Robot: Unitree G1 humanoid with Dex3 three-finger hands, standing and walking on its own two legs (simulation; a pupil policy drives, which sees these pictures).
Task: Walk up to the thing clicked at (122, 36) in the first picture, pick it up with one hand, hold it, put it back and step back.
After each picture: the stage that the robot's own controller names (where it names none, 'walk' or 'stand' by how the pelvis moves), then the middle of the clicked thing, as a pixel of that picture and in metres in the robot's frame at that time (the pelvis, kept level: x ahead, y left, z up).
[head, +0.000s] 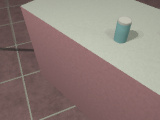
stand; (122, 30) +0.66 -0.16 +0.03
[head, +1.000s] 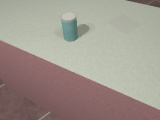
walk; (69, 27) +0.61 +0.11 +0.06
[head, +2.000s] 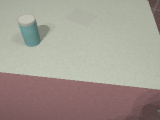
stand; (29, 30) +0.55 +0.23 +0.07
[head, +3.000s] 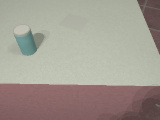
walk; (25, 40) +0.53 +0.26 +0.04
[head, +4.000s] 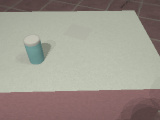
stand; (34, 49) +0.52 +0.23 +0.04
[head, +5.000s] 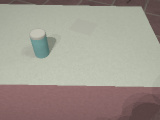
stand; (40, 43) +0.54 +0.22 +0.03
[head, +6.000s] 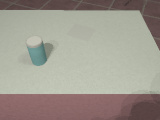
stand; (36, 51) +0.51 +0.22 +0.03
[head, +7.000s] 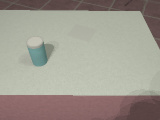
stand; (37, 51) +0.51 +0.21 +0.03
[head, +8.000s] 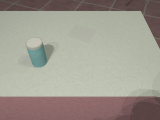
stand; (37, 52) +0.50 +0.22 +0.03
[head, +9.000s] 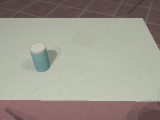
rise first; (40, 57) +0.49 +0.22 +0.03
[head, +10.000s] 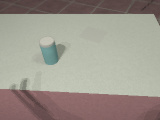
go down; (49, 51) +0.52 +0.21 +0.03
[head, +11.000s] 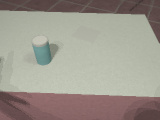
go down; (42, 50) +0.52 +0.20 +0.04
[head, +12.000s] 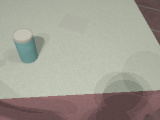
go down; (26, 46) +0.49 +0.20 +0.06
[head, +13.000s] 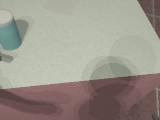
close in; (6, 31) +0.50 +0.22 +0.08
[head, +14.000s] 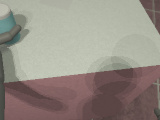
close; (5, 24) +0.52 +0.21 +0.10
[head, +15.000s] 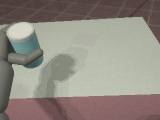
lift; (27, 46) +0.35 +0.17 +0.24
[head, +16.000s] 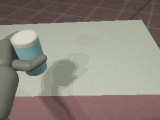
hold; (30, 53) +0.33 +0.17 +0.22
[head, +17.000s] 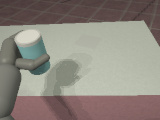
hold; (34, 52) +0.33 +0.16 +0.22
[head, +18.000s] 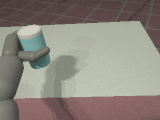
crouch; (35, 47) +0.37 +0.16 +0.22
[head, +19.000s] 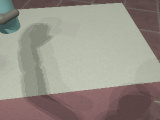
lower; (2, 11) +0.49 +0.21 +0.23
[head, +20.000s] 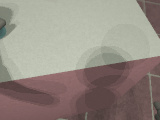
lower; out of the picture +0.53 +0.22 +0.10
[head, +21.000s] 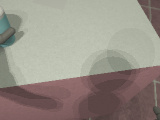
lower; out of the picture +0.51 +0.22 +0.09
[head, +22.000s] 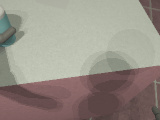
lower; out of the picture +0.51 +0.22 +0.10
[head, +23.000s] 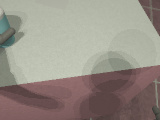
lower; out of the picture +0.51 +0.22 +0.09
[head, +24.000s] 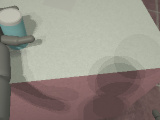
open; (14, 30) +0.50 +0.19 +0.09
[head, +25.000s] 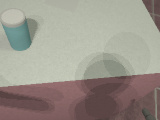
sink last; (17, 31) +0.49 +0.18 +0.09
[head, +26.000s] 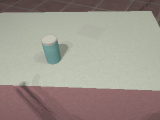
sink last; (51, 49) +0.52 +0.20 +0.06
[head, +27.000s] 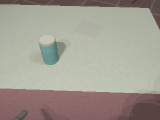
stand; (49, 49) +0.49 +0.18 +0.04
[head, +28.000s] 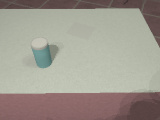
stand; (41, 53) +0.49 +0.20 +0.03
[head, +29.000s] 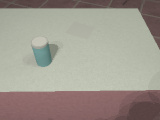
stand; (42, 51) +0.50 +0.20 +0.03
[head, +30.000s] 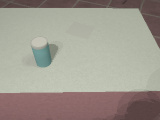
stand; (41, 52) +0.49 +0.19 +0.03
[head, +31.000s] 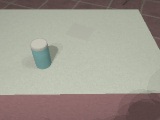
stand; (41, 54) +0.49 +0.20 +0.03
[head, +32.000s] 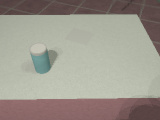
walk; (40, 58) +0.48 +0.19 +0.03
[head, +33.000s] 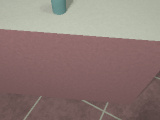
walk; out of the picture +0.72 +0.14 +0.06
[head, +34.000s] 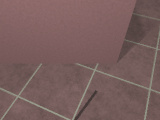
walk; out of the picture +1.11 +0.26 +0.06
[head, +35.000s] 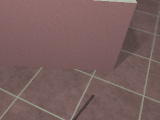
walk; out of the picture +1.19 +0.20 +0.04
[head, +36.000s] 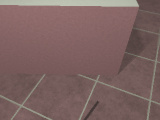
stand; out of the picture +1.13 +0.20 +0.03
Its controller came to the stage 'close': yes
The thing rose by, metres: 0.21
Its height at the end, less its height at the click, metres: +0.00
